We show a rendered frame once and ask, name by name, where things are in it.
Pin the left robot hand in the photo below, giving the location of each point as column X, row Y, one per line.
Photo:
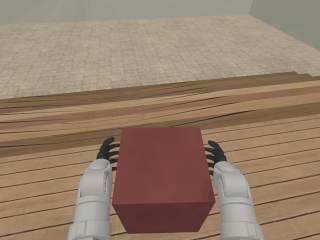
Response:
column 105, row 154

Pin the right robot hand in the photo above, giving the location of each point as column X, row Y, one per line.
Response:
column 218, row 155

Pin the robot right forearm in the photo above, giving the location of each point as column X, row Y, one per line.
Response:
column 238, row 218

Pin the carton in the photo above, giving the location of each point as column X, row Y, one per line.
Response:
column 162, row 182

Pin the robot left forearm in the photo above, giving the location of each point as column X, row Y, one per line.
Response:
column 93, row 201

